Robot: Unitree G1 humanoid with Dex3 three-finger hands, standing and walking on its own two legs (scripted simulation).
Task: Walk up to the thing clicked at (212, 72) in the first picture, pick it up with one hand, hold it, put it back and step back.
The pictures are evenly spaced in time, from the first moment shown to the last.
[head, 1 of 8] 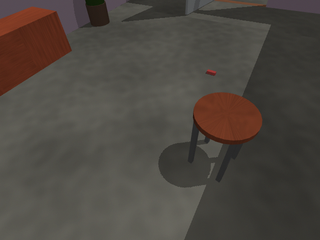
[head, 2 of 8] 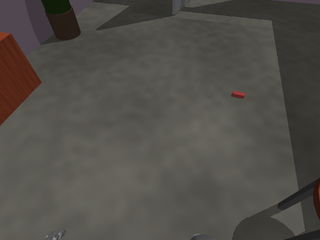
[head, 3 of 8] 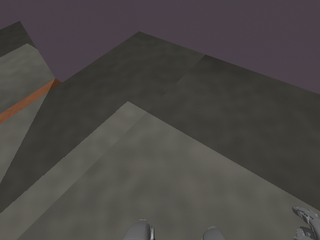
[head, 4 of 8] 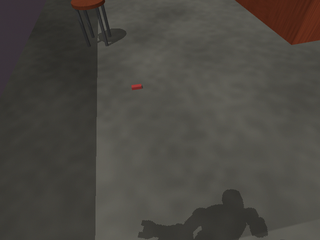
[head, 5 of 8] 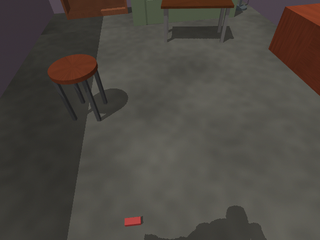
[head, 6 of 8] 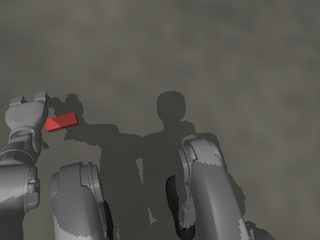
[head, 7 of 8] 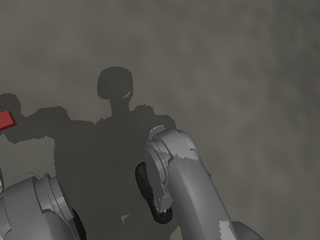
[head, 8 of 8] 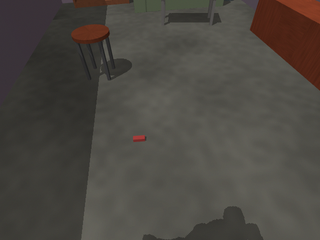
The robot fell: no
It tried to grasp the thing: yes
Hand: left
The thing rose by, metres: 0.68
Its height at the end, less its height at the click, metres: +0.00
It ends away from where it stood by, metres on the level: 0.00
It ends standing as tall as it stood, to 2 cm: yes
